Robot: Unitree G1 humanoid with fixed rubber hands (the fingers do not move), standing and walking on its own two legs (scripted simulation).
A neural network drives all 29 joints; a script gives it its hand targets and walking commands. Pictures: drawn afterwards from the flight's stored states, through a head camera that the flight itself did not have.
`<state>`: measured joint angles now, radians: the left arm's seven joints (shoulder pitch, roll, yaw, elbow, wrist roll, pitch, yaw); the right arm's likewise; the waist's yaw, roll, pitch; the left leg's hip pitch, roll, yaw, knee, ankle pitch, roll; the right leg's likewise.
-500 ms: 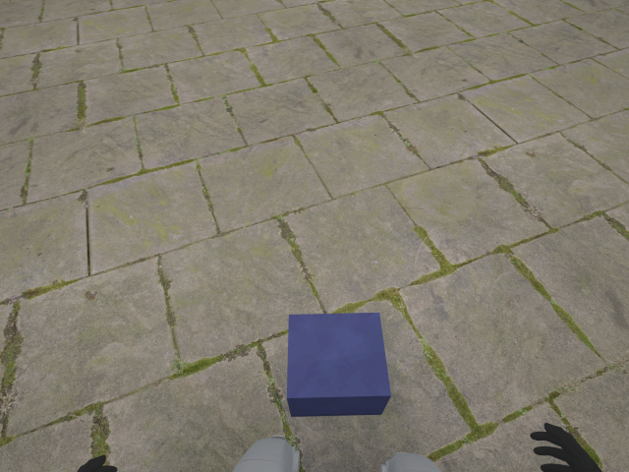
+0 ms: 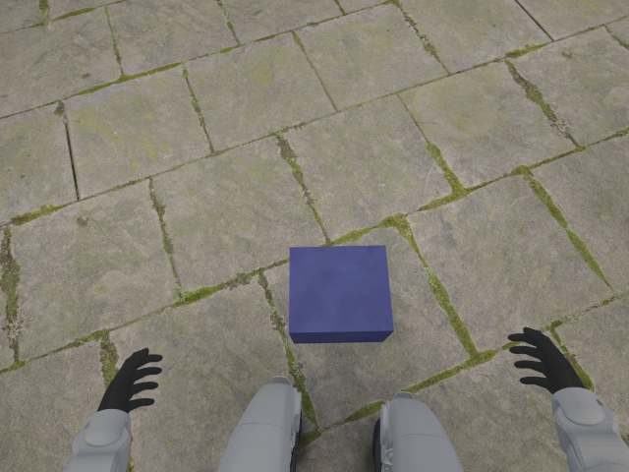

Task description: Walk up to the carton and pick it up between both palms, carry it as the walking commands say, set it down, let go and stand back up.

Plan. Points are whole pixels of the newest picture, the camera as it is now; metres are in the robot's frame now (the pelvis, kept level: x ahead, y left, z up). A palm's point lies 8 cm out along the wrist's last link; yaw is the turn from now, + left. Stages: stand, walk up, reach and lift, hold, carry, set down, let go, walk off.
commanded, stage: reach and lift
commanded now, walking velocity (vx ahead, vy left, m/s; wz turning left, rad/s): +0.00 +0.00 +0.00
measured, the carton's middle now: (337, 296) +0.46 -0.01 -0.63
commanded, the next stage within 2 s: none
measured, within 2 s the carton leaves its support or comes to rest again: neither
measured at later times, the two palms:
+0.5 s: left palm (175, 313) +0.30 +0.26 -0.15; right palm (510, 299) +0.33 -0.25 -0.13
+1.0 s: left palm (222, 244) +0.44 +0.22 -0.21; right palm (467, 237) +0.47 -0.23 -0.20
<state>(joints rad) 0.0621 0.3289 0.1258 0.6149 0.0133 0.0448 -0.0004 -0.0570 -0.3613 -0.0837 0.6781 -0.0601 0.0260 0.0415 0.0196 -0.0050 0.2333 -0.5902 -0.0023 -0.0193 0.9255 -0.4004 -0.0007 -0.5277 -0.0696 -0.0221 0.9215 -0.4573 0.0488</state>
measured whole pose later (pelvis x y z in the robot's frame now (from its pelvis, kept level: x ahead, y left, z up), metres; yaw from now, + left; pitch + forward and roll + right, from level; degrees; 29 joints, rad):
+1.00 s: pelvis -0.04 +0.00 -0.06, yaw -1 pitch +37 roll -1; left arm -1.02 0.32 0.27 0.61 -0.11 0.24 0.08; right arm -1.14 -0.47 -0.11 0.78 0.08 0.19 0.07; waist 0.02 0.01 0.27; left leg -1.42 0.01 -0.02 1.06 -0.28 -0.01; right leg -1.37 -0.05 0.00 1.08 -0.35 0.03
